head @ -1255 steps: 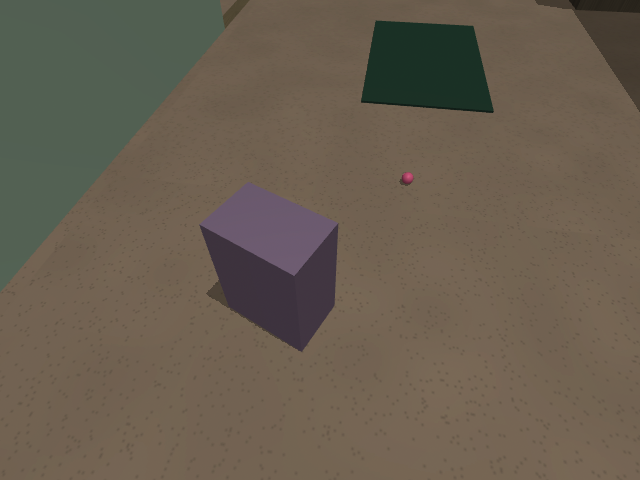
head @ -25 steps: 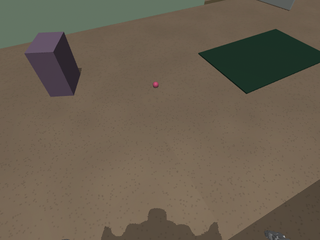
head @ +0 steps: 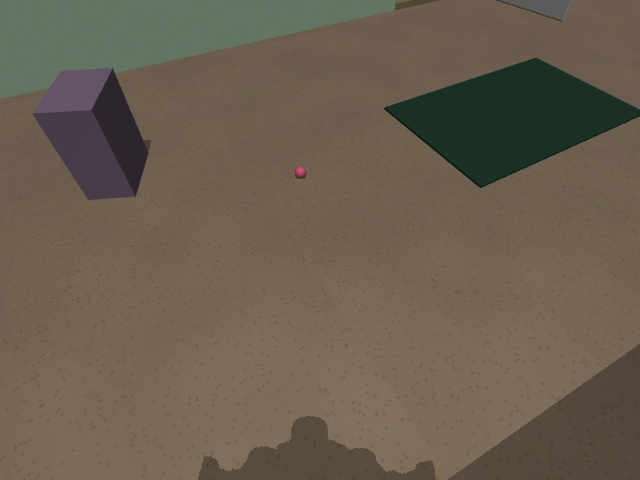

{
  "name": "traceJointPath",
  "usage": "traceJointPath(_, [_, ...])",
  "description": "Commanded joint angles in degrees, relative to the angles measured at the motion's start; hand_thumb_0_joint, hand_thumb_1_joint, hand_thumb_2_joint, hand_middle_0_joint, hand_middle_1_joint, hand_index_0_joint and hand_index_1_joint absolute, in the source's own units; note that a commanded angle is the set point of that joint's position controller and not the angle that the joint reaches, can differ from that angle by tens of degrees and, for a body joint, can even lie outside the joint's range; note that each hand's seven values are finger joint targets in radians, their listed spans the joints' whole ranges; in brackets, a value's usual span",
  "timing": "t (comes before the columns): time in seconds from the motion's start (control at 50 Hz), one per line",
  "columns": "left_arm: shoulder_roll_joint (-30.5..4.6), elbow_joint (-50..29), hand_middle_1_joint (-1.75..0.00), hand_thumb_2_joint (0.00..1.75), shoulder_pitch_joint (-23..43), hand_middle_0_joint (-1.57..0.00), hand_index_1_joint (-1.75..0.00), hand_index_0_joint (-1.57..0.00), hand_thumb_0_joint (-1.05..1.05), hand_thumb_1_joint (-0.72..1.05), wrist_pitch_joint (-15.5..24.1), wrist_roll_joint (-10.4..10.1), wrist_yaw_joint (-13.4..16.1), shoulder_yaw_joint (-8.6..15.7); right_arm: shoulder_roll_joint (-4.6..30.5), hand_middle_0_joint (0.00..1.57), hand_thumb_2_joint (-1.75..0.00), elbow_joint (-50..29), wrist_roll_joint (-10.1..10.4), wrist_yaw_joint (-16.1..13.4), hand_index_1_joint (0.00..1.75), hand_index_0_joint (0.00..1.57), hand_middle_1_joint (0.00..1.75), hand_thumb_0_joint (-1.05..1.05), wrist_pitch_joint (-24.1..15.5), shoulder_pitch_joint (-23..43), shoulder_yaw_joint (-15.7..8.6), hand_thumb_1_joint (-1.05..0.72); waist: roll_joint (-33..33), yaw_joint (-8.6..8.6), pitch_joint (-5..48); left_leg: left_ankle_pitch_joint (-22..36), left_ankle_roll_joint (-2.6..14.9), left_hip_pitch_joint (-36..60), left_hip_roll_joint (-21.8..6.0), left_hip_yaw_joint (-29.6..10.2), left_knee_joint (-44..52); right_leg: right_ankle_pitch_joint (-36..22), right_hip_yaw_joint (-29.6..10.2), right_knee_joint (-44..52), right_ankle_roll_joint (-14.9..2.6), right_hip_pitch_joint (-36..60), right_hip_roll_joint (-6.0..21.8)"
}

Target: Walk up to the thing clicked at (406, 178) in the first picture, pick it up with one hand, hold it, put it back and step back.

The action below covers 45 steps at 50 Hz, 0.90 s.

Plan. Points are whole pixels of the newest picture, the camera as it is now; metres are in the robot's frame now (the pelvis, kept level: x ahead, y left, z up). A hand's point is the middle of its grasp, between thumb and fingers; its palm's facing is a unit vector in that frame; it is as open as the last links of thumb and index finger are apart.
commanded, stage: stand
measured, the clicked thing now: (300, 172) +1.51 +0.12 -0.75
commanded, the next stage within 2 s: none
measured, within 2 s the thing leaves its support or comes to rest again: neither
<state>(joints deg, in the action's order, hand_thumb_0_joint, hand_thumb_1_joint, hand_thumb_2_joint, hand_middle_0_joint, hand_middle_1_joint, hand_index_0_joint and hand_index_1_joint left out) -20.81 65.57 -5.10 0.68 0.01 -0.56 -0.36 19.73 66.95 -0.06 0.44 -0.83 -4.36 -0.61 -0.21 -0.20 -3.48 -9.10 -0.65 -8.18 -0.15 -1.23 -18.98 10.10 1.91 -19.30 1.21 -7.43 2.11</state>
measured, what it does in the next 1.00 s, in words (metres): stands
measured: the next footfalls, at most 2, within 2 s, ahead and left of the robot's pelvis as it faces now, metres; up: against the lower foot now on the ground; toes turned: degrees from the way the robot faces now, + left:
none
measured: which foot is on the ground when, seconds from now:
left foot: down 0.00-1.00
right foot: down 0.00-1.00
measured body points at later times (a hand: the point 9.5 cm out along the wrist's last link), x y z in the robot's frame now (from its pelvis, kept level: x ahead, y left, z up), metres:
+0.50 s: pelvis +0.01 -0.02 +0.00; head +0.02 -0.02 +0.45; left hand +0.10 +0.28 -0.13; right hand +0.10 -0.32 -0.13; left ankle +0.01 +0.13 -0.75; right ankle +0.00 -0.13 -0.75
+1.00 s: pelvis +0.01 -0.02 +0.00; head +0.02 -0.02 +0.45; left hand +0.09 +0.28 -0.13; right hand +0.09 -0.32 -0.13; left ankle +0.01 +0.13 -0.75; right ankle +0.00 -0.13 -0.75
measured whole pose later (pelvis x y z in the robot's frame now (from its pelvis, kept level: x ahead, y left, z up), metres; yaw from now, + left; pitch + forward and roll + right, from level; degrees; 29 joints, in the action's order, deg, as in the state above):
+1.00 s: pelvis +0.01 -0.02 +0.00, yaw +0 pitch -2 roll +0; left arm -19.9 65.4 -5.3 0.5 0.2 -0.4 0.4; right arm 20.0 65.9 -0.1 0.0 -0.4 -5.3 0.2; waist 0.7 -0.3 -2.7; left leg -9.5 -2.4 -5.8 -2.3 -1.5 -17.6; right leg 10.3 2.2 -17.7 -0.5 -5.1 -0.1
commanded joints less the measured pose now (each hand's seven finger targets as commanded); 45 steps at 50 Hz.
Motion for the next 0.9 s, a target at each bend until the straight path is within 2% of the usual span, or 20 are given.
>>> traceJointPath(0.0, [-11.96, -3.11, -0.3, 0.9, 2.57, -0.2, -0.3, -0.2, 0.0, 0.9, 1.34, 0.16, 0.88, 2.43, 12.45, 0.2, -0.9, -3.66, -0.15, -0.63, 0.3, 0.2, 0.3, 0.0, -1.18, 3.84, -2.06, -0.9, 0.47, 0.37, 6.0, 3.71, 1.31, 0.91, -6.44, -5.53, 3.87, -2.42, -5.3, 3.65, -2.09, 1.11, 5.65])
traceJointPath(0.06, [-12.12, -3.19, -0.3, 0.9, 2.94, -0.2, -0.3, -0.2, 0.0, 0.9, 1.35, 0.16, 0.94, 2.48, 12.37, 0.2, -0.9, -3.29, -0.24, -0.65, 0.3, 0.2, 0.3, 0.0, -1.13, 3.09, -1.93, -0.9, -0.1, 0.27, 6.64, 6.32, 1.4, 0.8, -6.76, -5.35, 3.78, -3.94, -5.42, 3.34, -2.2, 2.12, 5.9])
traceJointPath(0.1, [-12.24, -2.91, -0.3, 0.9, 2.26, -0.2, -0.3, -0.2, 0.0, 0.9, 1.37, 0.16, 0.99, 2.45, 11.88, 0.2, -0.9, -3.39, -0.28, -0.63, 0.3, 0.2, 0.3, 0.0, -1.03, 3.6, -1.94, -0.9, -0.86, 0.43, 5.88, 5.99, 1.21, 1.59, -6.51, -5.21, 3.43, -3.02, -5.44, 3.94, -2.22, 0.72, 5.91])
traceJointPath(0.16, [-12.11, -3.13, -0.3, 0.9, 2.36, -0.2, -0.3, -0.2, 0.0, 0.9, 1.49, 0.05, 1.0, 2.5, 11.88, 0.2, -0.9, -3.3, -0.26, -0.66, 0.3, 0.2, 0.3, 0.0, -1.15, 3.14, -1.79, -0.9, -0.57, 0.28, 6.46, 9.7, 1.2, 2.98, -6.93, -4.94, 2.84, -6.84, -5.56, 3.58, -2.3, 1.24, 6.11])
traceJointPath(0.26, [-11.93, -3.2, -0.3, 0.9, 2.31, -0.2, -0.3, -0.2, 0.0, 0.9, 1.45, 0.04, 1.13, 2.67, 12.01, 0.2, -0.9, -3.38, -0.22, -0.71, 0.3, 0.2, 0.3, 0.0, -0.95, 3.37, -1.83, -0.9, -0.09, 0.33, 6.56, 9.2, 1.0, 2.74, -6.87, -4.57, 2.65, -7.25, -5.4, 4.04, -2.14, 1.91, 5.95])
traceJointPath(0.34, [-11.78, -3.22, -0.3, 0.9, 2.55, -0.2, -0.3, -0.2, 0.0, 0.9, 1.41, 0.09, 1.08, 2.84, 12.24, 0.2, -0.9, -3.37, -0.2, -0.85, 0.3, 0.2, 0.3, 0.0, -1.07, 3.12, -1.72, -0.9, 0.56, 0.29, 7.0, 11.05, 1.02, 2.76, -7.15, -4.26, 2.55, -9.98, -5.6, 3.67, -2.21, 3.25, 6.1])
traceJointPath(0.42, [-11.72, -3.12, -0.3, 0.9, 2.43, -0.2, -0.3, -0.2, 0.0, 0.9, 1.27, 0.12, 1.03, 2.95, 11.88, 0.2, -0.9, -3.54, -0.15, -0.81, 0.3, 0.2, 0.3, 0.0, -1.01, 3.16, -1.49, -0.9, 0.4, 0.13, 5.41, 8.19, 0.77, 2.89, -6.91, -4.18, 3.23, -6.99, -5.69, 4.51, -1.98, 1.18, 5.65])
traceJointPath(0.46, [-11.63, -3.27, -0.3, 0.9, 2.46, -0.2, -0.3, -0.2, 0.0, 0.9, 1.31, 0.23, 1.11, 3.1, 12.33, 0.2, -0.9, -3.83, -0.17, -0.84, 0.3, 0.2, 0.3, 0.0, -1.01, 3.63, -1.62, -0.9, 0.39, 0.42, 6.24, 10.18, 0.99, 3.19, -7.3, -4.31, 2.74, -9.07, -5.49, 3.96, -2.0, 2.52, 5.79])
traceJointPath(0.5, [-11.9, -3.29, -0.3, 0.9, 2.83, -0.2, -0.3, -0.2, 0.0, 0.9, 1.36, 0.19, 1.11, 3.13, 11.99, 0.2, -0.9, -3.84, -0.19, -0.84, 0.3, 0.2, 0.3, 0.0, -0.95, 2.93, -1.43, -0.9, -0.42, 0.04, 6.1, 9.71, 0.96, 3.1, -7.2, -4.14, 2.93, -8.7, -5.68, 4.27, -2.07, 2.42, 5.81])
traceJointPath(0.56, [-11.72, -3.38, -0.3, 0.9, 2.62, -0.2, -0.3, -0.2, 0.0, 0.9, 1.33, 0.18, 1.11, 3.17, 12.32, 0.2, -0.9, -4.08, -0.28, -0.87, 0.3, 0.2, 0.3, 0.0, -0.93, 3.24, -1.48, -0.9, 0.24, 0.38, 6.7, 10.17, 1.01, 3.12, -7.38, -4.06, 2.73, -9.51, -5.44, 4.02, -2.07, 3.17, 5.82])
traceJointPath(0.58, [-11.82, -3.36, -0.3, 0.9, 2.73, -0.2, -0.3, -0.2, 0.0, 0.9, 1.29, 0.17, 1.08, 3.22, 12.15, 0.2, -0.9, -4.06, -0.19, -0.95, 0.3, 0.2, 0.3, 0.0, -0.97, 3.09, -1.39, -0.9, 0.11, 0.27, 6.73, 11.36, 1.08, 3.44, -7.39, -3.88, 2.44, -11.16, -5.73, 3.81, -2.23, 3.49, 6.05])
traceJointPath(0.64, [-11.86, -3.17, -0.3, 0.9, 2.49, -0.2, -0.3, -0.2, 0.0, 0.9, 1.23, 0.19, 1.06, 3.28, 12.27, 0.2, -0.9, -4.07, -0.14, -0.96, 0.3, 0.2, 0.3, 0.0, -0.98, 2.7, -1.37, -0.9, 0.35, 0.2, 6.4, 9.19, 0.95, 3.39, -7.28, -3.93, 2.89, -8.81, -5.63, 4.3, -2.15, 2.99, 5.76])
traceJointPath(0.78, [-11.83, -3.21, -0.3, 0.9, 2.66, -0.2, -0.3, -0.2, 0.0, 0.9, 1.28, 0.15, 1.07, 3.26, 12.03, 0.2, -0.9, -4.32, -0.21, -0.91, 0.3, 0.2, 0.3, 0.0, -0.89, 2.41, -1.21, -0.9, -0.23, 0.2, 5.75, 10.55, 0.9, 3.4, -7.33, -4.06, 2.84, -10.81, -5.41, 4.25, -2.18, 3.21, 5.63])
traceJointPath(0.88, [-11.82, -3.33, -0.3, 0.9, 2.32, -0.2, -0.3, -0.2, 0.0, 0.9, 1.2, 0.24, 0.99, 3.27, 12.18, 0.2, -0.9, -4.48, -0.25, -0.97, 0.3, 0.2, 0.3, 0.0, -0.91, 2.18, -1.15, -0.9, 0.09, 0.35, 5.76, 9.29, 1.01, 3.19, -7.37, -3.96, 2.96, -9.32, -5.49, 4.4, -2.2, 3.12, 5.57])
